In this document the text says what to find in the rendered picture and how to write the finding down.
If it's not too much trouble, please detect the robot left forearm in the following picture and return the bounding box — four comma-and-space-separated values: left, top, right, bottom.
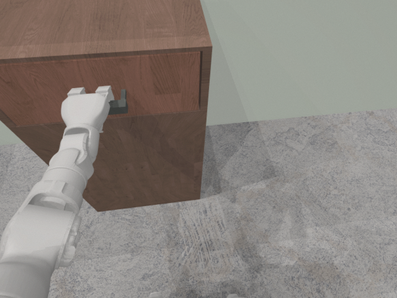
0, 124, 100, 260

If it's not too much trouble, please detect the drawer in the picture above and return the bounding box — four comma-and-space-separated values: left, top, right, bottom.
0, 52, 200, 125

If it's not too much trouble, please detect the robot left upper arm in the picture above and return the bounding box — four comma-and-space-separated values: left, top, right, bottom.
0, 204, 82, 298

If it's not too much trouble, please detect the left robot hand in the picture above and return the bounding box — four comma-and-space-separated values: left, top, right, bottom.
61, 86, 115, 133

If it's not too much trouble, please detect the cabinet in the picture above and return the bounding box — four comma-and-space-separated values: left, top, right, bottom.
0, 0, 212, 212

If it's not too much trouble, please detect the handle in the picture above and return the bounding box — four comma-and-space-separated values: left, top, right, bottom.
108, 89, 128, 115

